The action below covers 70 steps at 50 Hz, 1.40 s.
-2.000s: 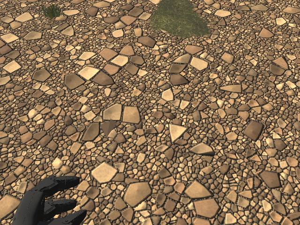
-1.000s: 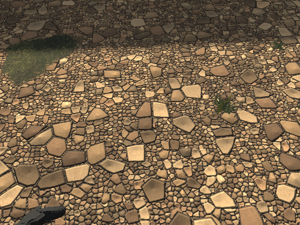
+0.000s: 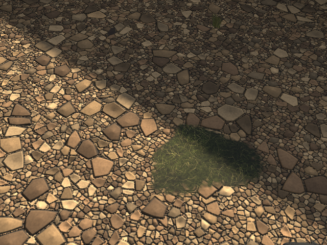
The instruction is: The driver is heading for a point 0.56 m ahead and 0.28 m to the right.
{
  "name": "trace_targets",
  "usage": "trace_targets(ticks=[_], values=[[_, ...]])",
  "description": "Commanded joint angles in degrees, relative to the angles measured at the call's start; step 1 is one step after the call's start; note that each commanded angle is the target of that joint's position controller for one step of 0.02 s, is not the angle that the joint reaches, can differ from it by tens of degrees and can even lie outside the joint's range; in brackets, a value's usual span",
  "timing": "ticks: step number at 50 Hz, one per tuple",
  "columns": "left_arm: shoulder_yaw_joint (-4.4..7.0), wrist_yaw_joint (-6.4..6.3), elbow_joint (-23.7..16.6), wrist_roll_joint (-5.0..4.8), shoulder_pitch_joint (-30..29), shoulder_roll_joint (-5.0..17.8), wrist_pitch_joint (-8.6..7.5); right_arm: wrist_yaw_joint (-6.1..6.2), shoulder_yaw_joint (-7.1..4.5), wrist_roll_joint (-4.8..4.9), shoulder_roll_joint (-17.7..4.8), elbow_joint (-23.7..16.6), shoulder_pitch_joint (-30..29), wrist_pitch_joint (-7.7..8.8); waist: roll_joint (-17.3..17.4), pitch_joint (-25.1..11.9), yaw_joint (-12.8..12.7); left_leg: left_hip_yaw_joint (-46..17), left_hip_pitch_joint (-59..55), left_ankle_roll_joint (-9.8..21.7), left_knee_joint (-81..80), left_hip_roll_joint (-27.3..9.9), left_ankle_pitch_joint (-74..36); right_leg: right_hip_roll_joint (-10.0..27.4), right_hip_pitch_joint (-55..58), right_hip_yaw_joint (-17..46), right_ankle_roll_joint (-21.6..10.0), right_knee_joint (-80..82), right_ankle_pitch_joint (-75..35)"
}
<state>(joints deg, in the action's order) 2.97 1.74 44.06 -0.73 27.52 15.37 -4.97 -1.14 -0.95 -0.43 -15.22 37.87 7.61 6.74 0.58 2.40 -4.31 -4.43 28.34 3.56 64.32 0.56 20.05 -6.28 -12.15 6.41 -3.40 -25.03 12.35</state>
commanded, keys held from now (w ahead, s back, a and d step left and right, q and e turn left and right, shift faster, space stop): w+e+shift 0.58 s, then shift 0.42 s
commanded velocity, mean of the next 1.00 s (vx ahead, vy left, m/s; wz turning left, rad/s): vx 0.78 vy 0.00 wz -0.64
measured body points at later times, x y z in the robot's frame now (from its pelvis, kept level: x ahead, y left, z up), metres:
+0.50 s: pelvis +0.41 -0.01 -0.01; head +0.42 -0.03 +0.44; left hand +0.73 +0.13 -0.06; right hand +0.26 -0.28 -0.14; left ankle +0.34 +0.16 -0.74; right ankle +0.51 -0.19 -0.66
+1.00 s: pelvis +0.71 -0.18 +0.00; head +0.74 -0.20 +0.45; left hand +0.97 -0.04 -0.11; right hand +0.69 -0.49 -0.10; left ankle +0.94 -0.16 -0.70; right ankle +0.66 -0.23 -0.74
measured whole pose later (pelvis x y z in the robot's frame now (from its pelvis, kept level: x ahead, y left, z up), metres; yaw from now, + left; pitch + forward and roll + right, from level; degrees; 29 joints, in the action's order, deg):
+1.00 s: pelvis +0.71 -0.18 +0.00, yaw -41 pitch +0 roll -2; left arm 1.8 0.5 41.9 0.3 13.1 15.9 -2.2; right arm 0.4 -0.8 -0.3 -17.1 40.7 6.2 3.5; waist 2.3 4.1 -3.0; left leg -4.2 35.4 -3.9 40.2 -4.8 0.5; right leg -6.5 -11.3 0.6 -4.8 -23.6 12.6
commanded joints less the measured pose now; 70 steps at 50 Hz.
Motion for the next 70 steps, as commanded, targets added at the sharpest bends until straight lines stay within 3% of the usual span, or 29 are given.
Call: trace_targets(ticks=[1,5,8,10,11,12,13,15,17,19,23,27,29,31,32,33,34,35,36,37,39,46,50,53,55,56,57,63,70], values=[[1.22,-0.83,-4.9,-1.46,-4.6,6.4,-0.98,-0.23,-0.35,-0.64,-3.0,-6.0,-4.4,1.78,-3.7,1.0,4.0,-2.1,6.1,-2.4,-15.0,-2.3,-1.4,13.7,1.5,22.8,-12.7,13.8,2.1],[2.54,-2.25,-5.0,-1.96,-4.6,9.5,-0.18,-0.78,-0.50,0.40,-3.7,-7.0,-9.8,2.30,-5.4,2.0,3.1,-0.8,-14.6,-5.0,-29.3,0.8,-22.6,11.8,-13.0,19.1,-9.2,16.3,3.3],[2.41,-2.27,-4.1,-2.57,-1.7,8.0,0.41,0.33,-2.21,1.49,-6.4,-6.8,-9.4,1.83,-5.4,1.6,3.9,-1.6,-19.0,-5.0,-34.0,0.8,-18.3,11.6,-8.1,19.4,-6.2,10.6,1.6],[2.18,-1.85,-4.5,-1.73,-2.8,7.3,0.66,1.31,-4.30,1.66,-9.5,-5.4,0.6,1.90,-4.5,-5.1,10.2,-2.1,-31.9,-2.8,-34.7,-1.4,-13.7,8.1,-9.2,15.6,-2.8,-6.8,-11.2],[0.92,-1.73,-6.4,0.06,-4.1,3.9,0.72,2.09,-5.54,1.44,-13.0,-3.6,14.3,1.40,1.0,-15.9,15.9,-12.2,-48.2,0.6,-33.8,-11.2,-0.9,5.1,-17.3,10.9,-1.0,-26.1,-6.2],[-1.29,-1.85,-8.8,-3.23,3.8,-2.2,0.10,1.29,-6.09,0.30,-17.2,-1.6,19.0,0.52,23.3,-24.7,11.1,-44.1,-60.4,9.8,-44.7,-25.1,23.1,1.8,-32.9,4.6,0.9,-46.2,18.6],[-0.90,-2.82,-7.8,-4.52,1.5,1.8,0.63,1.05,-5.40,0.65,-12.8,-2.1,15.4,0.15,19.6,-17.0,11.6,-49.0,-54.1,9.1,-48.6,-24.8,30.2,6.8,-40.6,2.5,0.9,-54.8,14.8],[-0.05,-2.78,-8.2,-1.89,-8.0,4.8,1.23,1.45,-4.18,0.50,-7.5,-0.6,12.3,-0.33,4.9,-4.6,11.4,-29.6,-41.3,6.7,-48.4,-20.7,10.4,11.0,-41.6,-0.4,0.8,-56.0,7.4],[0.18,-1.58,-10.0,-1.40,-11.7,3.0,1.99,1.32,-3.35,-1.12,-4.4,1.2,9.0,-0.53,4.8,0.5,7.9,-17.5,-30.7,5.7,-50.2,-16.9,-1.5,14.3,-37.8,0.1,0.6,-52.5,5.0],[-0.23,-0.70,-11.6,-2.35,-13.5,1.2,3.39,0.96,-3.06,-0.18,-2.5,2.5,7.0,-0.32,5.0,1.9,5.9,-9.8,-26.8,4.8,-52.0,-16.2,-8.1,16.3,-37.9,-0.2,0.6,-50.7,5.4],[-0.94,0.71,-14.4,-1.22,-17.5,2.2,3.51,1.63,-3.95,0.15,-6.7,3.2,2.8,0.36,1.9,4.3,3.1,3.9,-20.9,3.9,-56.4,-14.8,-18.2,16.9,-36.5,-1.7,2.2,-40.9,-6.8],[-0.91,2.54,-16.0,-0.85,-26.3,3.5,2.44,1.79,-4.66,0.17,-11.8,5.2,7.3,0.49,-2.4,6.0,5.9,14.5,-22.6,0.4,-57.7,-11.6,-34.0,11.3,-24.6,-11.3,-0.9,-21.5,-18.5],[0.49,2.97,-16.4,-1.41,-25.7,7.1,2.30,2.03,-5.31,-0.16,-15.6,5.6,10.3,-0.38,2.7,2.1,3.7,16.1,-29.6,-0.5,-49.3,-12.5,-66.2,5.5,-17.9,-16.4,-2.8,-19.9,-14.0],[2.89,2.77,-13.0,-0.96,-10.4,11.4,2.80,2.50,-5.67,0.59,-17.8,5.1,10.2,-1.68,5.5,-6.0,-5.0,14.8,-27.7,-0.5,-26.8,-14.2,-84.6,1.1,1.2,-15.8,-6.1,-17.3,-9.9],[4.56,1.66,-9.7,-0.70,1.1,14.0,3.48,2.29,-5.05,1.21,-16.5,4.6,9.0,-1.39,1.7,-10.0,-10.9,14.6,-16.9,-2.3,-9.6,-11.6,-72.1,3.0,19.8,-10.1,-8.6,-10.5,-19.0],[4.48,0.09,-9.0,-0.11,-0.5,17.5,4.15,1.46,-2.52,-0.96,-6.9,3.3,12.6,0.01,-21.1,-11.8,-3.8,14.2,2.9,-5.4,19.2,1.1,8.2,13.9,37.2,5.3,-12.6,-13.9,-46.7],[3.26,0.20,-13.7,2.60,-4.6,17.4,2.83,0.24,-1.07,0.86,-9.1,1.4,21.7,1.79,-19.2,-33.8,0.3,-2.4,11.6,-5.1,33.3,2.6,15.7,29.2,47.5,36.6,-25.6,-5.2,-32.0],[3.35,0.50,-14.1,2.30,-5.2,14.2,2.72,0.38,-2.37,2.18,-14.9,1.8,12.7,1.88,-4.4,-33.0,-4.3,-4.9,7.0,-3.9,28.9,-0.3,8.7,25.9,38.4,34.9,-21.2,0.8,-23.4],[3.16,0.83,-12.4,1.39,-8.4,14.7,1.90,0.94,-2.02,3.13,-12.6,-0.7,9.2,1.40,0.0,-18.5,-0.2,-2.4,9.9,-4.6,22.5,-1.8,6.4,24.2,25.9,28.6,-19.1,3.7,-23.9],[2.40,0.77,-12.2,0.48,-12.5,11.9,1.04,1.93,-1.65,2.03,-11.2,0.0,7.7,0.49,4.9,-12.3,2.2,-1.6,9.5,-5.2,17.6,-5.0,4.9,22.1,16.3,23.1,-16.9,3.9,-26.9],[1.77,0.53,-12.2,2.03,-16.3,10.6,0.41,2.37,-2.19,1.57,-11.8,1.4,10.6,-1.93,3.4,-6.7,5.8,-1.1,2.2,-5.9,13.4,-7.2,4.4,20.2,0.2,15.3,-15.9,5.4,-36.0],[0.99,-1.48,-7.3,0.91,-17.8,8.3,1.39,2.35,-0.46,-0.24,-4.5,1.4,5.0,-3.17,-2.2,-8.8,4.9,2.8,-4.7,-8.3,-17.7,-4.9,-18.8,11.6,-5.1,-3.2,-10.8,6.2,-41.2],[0.72,-1.54,-4.5,0.98,-15.2,7.9,2.64,0.90,-1.08,0.18,-6.4,0.4,-0.3,-2.57,-4.6,-7.3,2.2,1.7,-5.2,-6.8,-28.0,-3.8,-23.6,14.3,-0.3,-0.1,-9.5,3.9,-29.7],[0.12,-1.47,-2.8,0.65,-15.8,6.6,2.98,0.39,-2.21,-1.04,-7.8,1.3,1.9,-2.11,-4.6,-6.9,4.5,2.7,-11.3,-3.5,-37.0,-2.4,-25.9,13.7,0.3,2.0,-6.2,-3.1,-21.6],[-0.87,-1.39,-1.2,2.25,-6.5,3.1,2.21,1.07,-2.50,-2.44,-11.3,0.1,1.1,-1.99,5.4,-10.1,0.0,-7.5,-24.0,2.8,-35.8,-13.5,-60.6,5.6,-6.6,-0.7,0.1,-12.2,2.7],[-1.43,-1.75,0.3,1.64,-3.5,2.1,2.60,1.19,-1.60,-2.47,-7.1,0.7,1.8,-2.77,11.0,-14.9,0.9,-13.8,-26.9,9.1,-36.7,-18.3,-57.2,4.9,-8.0,-2.3,3.2,-16.8,14.9],[-0.86,-2.02,0.1,1.19,-6.2,4.9,3.65,0.95,-0.88,-1.53,-4.4,1.4,3.1,-3.49,10.2,-15.1,2.6,-16.8,-25.7,10.8,-38.8,-18.3,-47.3,5.9,-8.3,-2.1,4.5,-18.3,18.7],[-0.15,-2.72,2.2,1.95,-10.9,5.5,8.43,0.90,-1.14,-0.75,-5.9,1.2,-4.4,-5.44,5.3,-4.9,2.0,-5.8,-7.8,-0.4,-46.0,-7.6,5.8,7.8,-0.8,-3.1,2.2,-2.9,6.2],[-0.21,-3.47,6.1,1.41,-11.9,4.5,5.16,1.84,-1.27,-0.04,-3.9,4.0,-2.1,-4.64,-0.1,-8.2,4.1,-1.4,-20.2,1.6,-36.5,-5.2,-24.1,8.4,-3.3,-2.4,2.9,-1.0,-1.5]])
